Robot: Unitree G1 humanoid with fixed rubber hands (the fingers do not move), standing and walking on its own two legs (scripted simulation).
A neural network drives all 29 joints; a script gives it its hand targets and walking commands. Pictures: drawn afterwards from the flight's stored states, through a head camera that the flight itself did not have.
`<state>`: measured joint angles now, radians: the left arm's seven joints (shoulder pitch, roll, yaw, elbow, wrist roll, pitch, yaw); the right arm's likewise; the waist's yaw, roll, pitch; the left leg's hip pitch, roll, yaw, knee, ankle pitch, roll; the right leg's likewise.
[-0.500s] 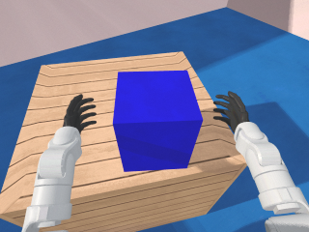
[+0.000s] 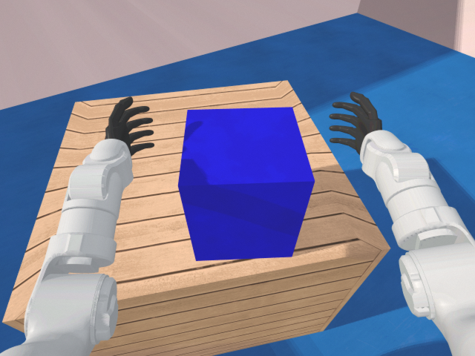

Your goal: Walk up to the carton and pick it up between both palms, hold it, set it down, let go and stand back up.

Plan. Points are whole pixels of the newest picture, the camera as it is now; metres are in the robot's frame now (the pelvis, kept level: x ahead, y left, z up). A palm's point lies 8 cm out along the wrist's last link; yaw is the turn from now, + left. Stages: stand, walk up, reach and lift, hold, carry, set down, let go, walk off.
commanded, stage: reach and lift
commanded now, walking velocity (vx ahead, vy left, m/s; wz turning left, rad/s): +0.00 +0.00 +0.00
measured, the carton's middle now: (242, 187) +0.45 +0.02 +0.02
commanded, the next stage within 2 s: none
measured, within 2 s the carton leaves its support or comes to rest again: neither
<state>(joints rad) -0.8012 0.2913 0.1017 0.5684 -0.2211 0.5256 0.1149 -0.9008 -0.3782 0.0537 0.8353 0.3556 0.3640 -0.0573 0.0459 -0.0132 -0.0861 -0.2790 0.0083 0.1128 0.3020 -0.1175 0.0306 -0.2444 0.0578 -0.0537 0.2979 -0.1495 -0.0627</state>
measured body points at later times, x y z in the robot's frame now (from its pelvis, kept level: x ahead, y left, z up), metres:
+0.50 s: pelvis +0.01 +0.00 +0.00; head +0.02 +0.00 +0.45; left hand +0.44 +0.22 +0.13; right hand +0.46 -0.18 +0.14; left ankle +0.02 +0.10 -0.75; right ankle +0.00 -0.07 -0.75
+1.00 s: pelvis -0.02 +0.00 -0.02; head +0.04 +0.01 +0.43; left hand +0.43 +0.23 +0.07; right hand +0.46 -0.17 +0.08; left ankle +0.02 +0.10 -0.75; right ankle +0.00 -0.07 -0.75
